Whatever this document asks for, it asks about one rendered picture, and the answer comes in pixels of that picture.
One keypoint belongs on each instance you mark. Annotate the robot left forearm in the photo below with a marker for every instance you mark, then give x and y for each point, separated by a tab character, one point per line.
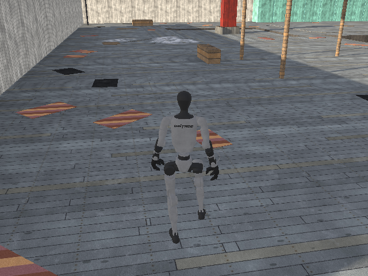
157	151

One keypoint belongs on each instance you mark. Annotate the right robot hand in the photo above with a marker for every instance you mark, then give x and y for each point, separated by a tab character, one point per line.
215	172

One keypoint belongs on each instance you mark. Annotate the right robot upper arm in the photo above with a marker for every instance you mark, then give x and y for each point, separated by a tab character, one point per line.
201	121

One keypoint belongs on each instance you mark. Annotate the humanoid robot head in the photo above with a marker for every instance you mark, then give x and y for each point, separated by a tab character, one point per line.
184	100

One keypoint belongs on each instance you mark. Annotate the robot right forearm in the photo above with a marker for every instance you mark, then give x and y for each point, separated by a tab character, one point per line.
211	156

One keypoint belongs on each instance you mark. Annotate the left robot thigh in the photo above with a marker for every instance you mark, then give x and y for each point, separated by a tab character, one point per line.
169	177

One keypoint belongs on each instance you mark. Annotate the left robot hand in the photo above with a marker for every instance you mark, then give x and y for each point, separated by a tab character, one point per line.
159	162

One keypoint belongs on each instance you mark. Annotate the left robot upper arm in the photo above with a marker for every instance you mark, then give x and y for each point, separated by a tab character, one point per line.
166	121

